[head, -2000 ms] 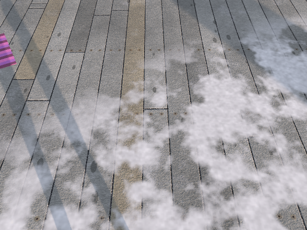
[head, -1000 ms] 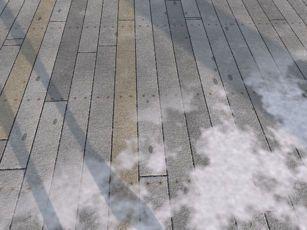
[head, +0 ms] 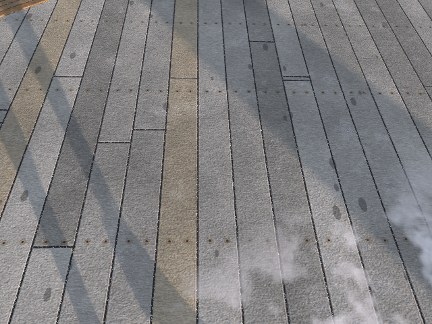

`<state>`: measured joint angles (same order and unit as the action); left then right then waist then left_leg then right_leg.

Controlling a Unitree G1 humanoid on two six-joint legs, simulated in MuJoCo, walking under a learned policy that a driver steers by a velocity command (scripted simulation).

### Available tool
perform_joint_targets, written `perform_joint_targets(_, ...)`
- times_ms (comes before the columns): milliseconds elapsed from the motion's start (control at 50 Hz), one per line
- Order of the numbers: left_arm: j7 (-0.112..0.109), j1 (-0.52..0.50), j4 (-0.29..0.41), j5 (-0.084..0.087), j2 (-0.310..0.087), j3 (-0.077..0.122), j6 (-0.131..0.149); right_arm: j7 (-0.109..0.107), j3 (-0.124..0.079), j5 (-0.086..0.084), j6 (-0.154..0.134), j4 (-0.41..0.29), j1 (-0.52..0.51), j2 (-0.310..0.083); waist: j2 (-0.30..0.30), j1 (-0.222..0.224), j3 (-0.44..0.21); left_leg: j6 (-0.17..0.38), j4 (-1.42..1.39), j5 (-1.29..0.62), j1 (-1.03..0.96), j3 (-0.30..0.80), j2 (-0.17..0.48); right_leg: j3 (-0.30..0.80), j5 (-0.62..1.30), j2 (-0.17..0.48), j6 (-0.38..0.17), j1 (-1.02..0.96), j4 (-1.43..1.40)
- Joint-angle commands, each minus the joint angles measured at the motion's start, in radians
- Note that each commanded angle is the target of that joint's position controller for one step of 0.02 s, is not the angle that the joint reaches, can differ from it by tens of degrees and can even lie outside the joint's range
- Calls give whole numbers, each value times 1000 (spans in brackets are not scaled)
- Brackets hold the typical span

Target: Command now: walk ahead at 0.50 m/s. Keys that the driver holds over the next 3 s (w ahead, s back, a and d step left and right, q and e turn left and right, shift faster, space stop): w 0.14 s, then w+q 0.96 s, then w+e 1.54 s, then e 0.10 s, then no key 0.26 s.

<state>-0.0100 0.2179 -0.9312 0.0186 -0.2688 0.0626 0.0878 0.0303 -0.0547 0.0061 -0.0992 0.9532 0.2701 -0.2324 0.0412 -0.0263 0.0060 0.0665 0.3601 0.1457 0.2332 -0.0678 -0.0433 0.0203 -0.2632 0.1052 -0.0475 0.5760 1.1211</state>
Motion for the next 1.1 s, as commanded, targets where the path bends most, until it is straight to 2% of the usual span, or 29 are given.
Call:
perform_joint_targets(20, -6, 32, 46, -11, -43, 14, -10, -13, -26, -3, -19, -39, -6, -143, -107, 40, 6, 178, -235, -197, -58, 231, 276, 36, 116, 57, 22, 111, -97)
perform_joint_targets(80, -3, -74, 72, -16, -49, 23, -12, -29, -16, -5, -8, -15, 54, -109, -75, 12, 9, 134, -240, -219, -134, 168, 229, 16, 274, 34, 28, 174, -228)
perform_joint_targets(100, 3, -91, 84, -11, -17, 11, -8, -32, -24, -5, -6, -16, 52, -158, -128, 15, 21, 145, -245, -222, -110, 158, 255, 21, 311, 41, 31, 150, -317)
perform_joint_targets(200, 27, -284, 139, -5, -24, 2, 8, -38, -21, -24, 8, 27, 167, -136, -79, -55, 81, 128, -223, -181, -192, 143, 242, -19, 354, -18, 35, 119, -538)
perform_joint_targets(240, 36, -318, 163, 1, -26, 0, 15, -42, -30, -23, 17, 34, 175, -161, -104, -52, 84, 133, -187, -174, -246, 192, 286, -1, 309, -23, 28, 116, -576)
perform_joint_targets(300, 45, -239, 153, 2, -75, 15, 33, -50, -43, -31, 29, 29, 141, -181, -131, 14, 48, 105, -92, -272, -263, 220, 304, 0, 229, -53, 2, -44, -640)
perform_joint_targets(320, 41, -148, 126, 0, -101, 31, 36, -50, -42, -32, 34, 21, 113, -178, -136, 68, -4, 83, 6, -397, -241, 200, 269, -27, 208, -82, -11, -188, -657)
perform_joint_targets(340, 32, 28, 79, -5, -157, 56, 39, -48, -31, -23, 35, 6, 100, -146, -116, 141, -121, 50, 210, -414, -140, 161, 205, -10, 223, -58, -44, -451, -627)
perform_joint_targets(360, 19, 205, 56, -21, -243, 75, 35, -46, -11, 1, 34, -29, 111, -92, 43, 184, -298, 8, 550, -86, 76, 98, 110, 222, 200, 157, -99, -762, -611)
perform_joint_targets(380, 27, 215, 44, -29, -270, 76, 29, -40, 16, -31, 13, -33, 249, 24, 337, 104, -415, -29, 837, 446, 409, 130, -20, 668, -3, 341, -235, -1001, -771)
perform_joint_targets(400, 26, 167, 64, -24, -153, 47, 31, -41, -13, -55, 3, -17, 193, -103, 195, 125, -327, -20, 954, 423, 492, 221, 46, 641, -101, 303, -196, -915, -815)
perform_joint_targets(420, 23, 89, 79, -17, -100, 31, 33, -42, -27, -61, 1, -42, 106, -145, 123, 118, -194, -7, 961, 324, 531, 197, 91, 469, -69, 277, -147, -777, -826)
perform_joint_targets(440, 24, 21, 85, -20, -82, 23, 34, -48, -29, -55, 5, -45, 70, -130, 36, 86, -129, -9, 931, 234, 481, 183, 137, 359, 22, 242, -126, -634, -857)
perform_joint_targets(460, 26, -17, 81, -25, -63, 19, 34, -51, -36, -42, 14, -50, 54, -114, 26, 61, -73, -9, 883, 180, 444, 182, 164, 271, 76, 210, -120, -528, -895)
perform_joint_targets(520, 21, -37, 59, -33, -48, 20, 40, -45, -41, -46, 51, -59, 72, -64, 48, 17, -26, -9, 826, 120, 378, 173, 198, 101, 168, 166, -121, -418, -968)
perform_joint_targets(580, 6, -17, 41, -35, -88, 33, 42, -43, -45, -34, 69, -101, 6, -62, 19, 14, 19, -27, 733, 16, 463, 186, 203, 11, 254, 181, -138, -422, -997)
perform_joint_targets(680, -11, 18, 29, -32, -118, 42, 28, -15, -38, -27, 60, -153, -134, -56, 4, 49, 55, -32, 486, -182, 478, 125, 182, -137, 307, 161, -110, -477, -1009)
perform_joint_targets(800, -16, 90, 8, -6, -160, 58, -6, 22, -26, -29, 62, -241, -287, -54, 2, 89, 101, 7, 320, -82, 492, 29, 152, -218, 405, 210, -88, -650, -933)
perform_joint_targets(840, -17, 68, 16, 2, -186, 65, -17, 27, -39, -30, 66, -256, -259, -83, 32, 52, 59, 40, 304, 15, 385, -30, 94, -251, 702, 210, -67, -677, -825)
perform_joint_targets(880, -18, 31, 27, 13, -210, 69, -33, 24, -76, -36, 69, -221, -72, -145, 45, -66, -51, 93, 255, 49, 123, -88, 0, -288, 967, 177, -35, -649, -542)
perform_joint_targets(900, -19, 29, 36, 8, -200, 63, -34, 8, -114, -38, 72, -173, 101, -216, 3, -147, -142, 134, 196, -5, -162, -39, -21, -299, 831, 137, 10, -494, -289)
perform_joint_targets(920, -17, 53, 76, -34, -86, 31, -21, -13, -140, -39, 77, -154, 166, -328, -225, -102, -189, 232, 151, 24, -434, 372, 212, -288, 115, 25, 65, -122, 65)
perform_joint_targets(940, -4, 81, 122, -17, -38, 6, 26, -3, -128, -25, 54, -195, 147, -351, -284, -41, -354, 401, -39, 193, -625, 921, 385, -33, -363, -145, 83, 137, 287)
perform_joint_targets(960, 8, -54, 148, 27, -120, 24, 57, 6, -100, -18, 41, -191, 149, -255, -146, -94, -288, 331, -94, 173, -608, 839, 366, 65, -289, -93, 56, 256, 317)
perform_joint_targets(980, 12, -81, 155, 34, -121, 24, 72, 5, -87, -22, 30, -190, 104, -212, -125, -70, -178, 286, -82, 98, -490, 677, 332, 54, -192, -48, 28, 280, 249)
perform_joint_targets(1000, 2, -73, 135, 7, -115, 26, 75, 4, -78, -27, 26, -210, 23, -182, -42, -22, -125, 246, -76, 3, -339, 560, 285, 59, -114, -2, 24, 204, 161)
perform_joint_targets(1020, -4, -61, 129, -13, -128, 36, 65, 2, -66, -22, 25, -227, -34, -150, -43, 15, -88, 231, -94, -89, -212, 487, 255, 60, -70, 22, 31, 128, 89)
perform_joint_targets(1040, -2, -47, 130, -15, -134, 42, 50, -3, -60, -13, 23, -238, -54, -141, -67, 39, -80, 231, -112, -156, -134, 458, 238, 66, -50, 34, 40, 61, 54)
perform_joint_targets(1100, -4, -78, 148, -31, -97, 38, 20, -23, -65, -23, 18, -234, -22, -169, -55, 46, -55, 222, -143, -232, -53, 370, 194, 37, 34, 16, 79, 42, -91)
